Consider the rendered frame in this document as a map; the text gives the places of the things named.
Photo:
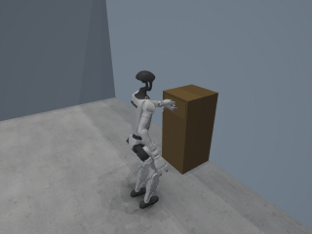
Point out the robot right hand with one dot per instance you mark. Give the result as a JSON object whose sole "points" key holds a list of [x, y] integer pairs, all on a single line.
{"points": [[159, 163]]}

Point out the right robot foot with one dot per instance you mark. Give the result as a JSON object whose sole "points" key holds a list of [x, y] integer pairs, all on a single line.
{"points": [[152, 201]]}

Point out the robot left hand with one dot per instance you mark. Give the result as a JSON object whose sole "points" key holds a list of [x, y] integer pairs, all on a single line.
{"points": [[167, 102]]}

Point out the robot head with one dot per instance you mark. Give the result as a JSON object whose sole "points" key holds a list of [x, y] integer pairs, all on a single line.
{"points": [[144, 76]]}

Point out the drawer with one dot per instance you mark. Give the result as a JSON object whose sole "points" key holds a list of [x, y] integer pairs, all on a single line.
{"points": [[180, 107]]}

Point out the left robot forearm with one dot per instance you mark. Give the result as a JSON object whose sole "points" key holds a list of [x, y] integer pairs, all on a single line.
{"points": [[158, 103]]}

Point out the cabinet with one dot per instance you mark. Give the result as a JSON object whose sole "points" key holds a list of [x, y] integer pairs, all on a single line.
{"points": [[186, 143]]}

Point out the robot right upper arm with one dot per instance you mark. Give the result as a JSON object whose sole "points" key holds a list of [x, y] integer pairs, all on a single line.
{"points": [[148, 109]]}

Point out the handle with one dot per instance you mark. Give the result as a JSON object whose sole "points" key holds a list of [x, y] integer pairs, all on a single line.
{"points": [[170, 107]]}

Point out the right robot forearm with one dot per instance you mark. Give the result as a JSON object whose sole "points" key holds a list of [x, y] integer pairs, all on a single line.
{"points": [[146, 139]]}

